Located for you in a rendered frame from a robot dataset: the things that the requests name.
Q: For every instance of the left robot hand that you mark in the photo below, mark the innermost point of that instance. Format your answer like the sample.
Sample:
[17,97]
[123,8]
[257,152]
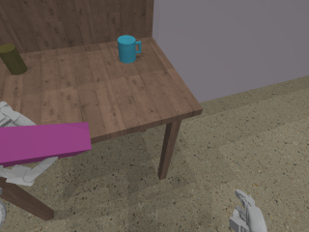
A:
[19,174]

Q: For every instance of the sponge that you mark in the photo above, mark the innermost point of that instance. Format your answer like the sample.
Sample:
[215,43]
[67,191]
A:
[27,144]

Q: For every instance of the table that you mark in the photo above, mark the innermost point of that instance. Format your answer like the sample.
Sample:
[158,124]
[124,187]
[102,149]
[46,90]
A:
[74,75]

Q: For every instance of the right robot hand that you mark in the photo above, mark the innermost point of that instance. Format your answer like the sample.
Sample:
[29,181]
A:
[251,220]

